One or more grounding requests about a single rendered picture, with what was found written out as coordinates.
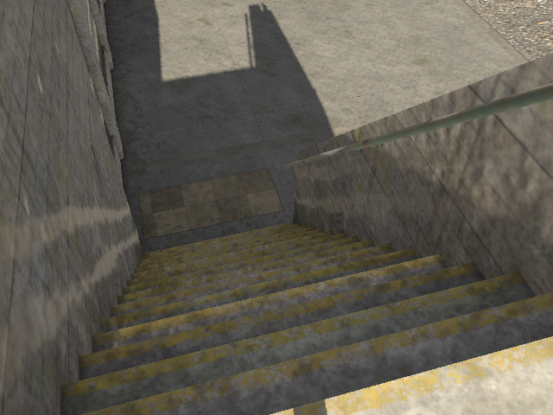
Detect stairs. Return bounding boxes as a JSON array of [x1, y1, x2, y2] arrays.
[[60, 222, 553, 415]]

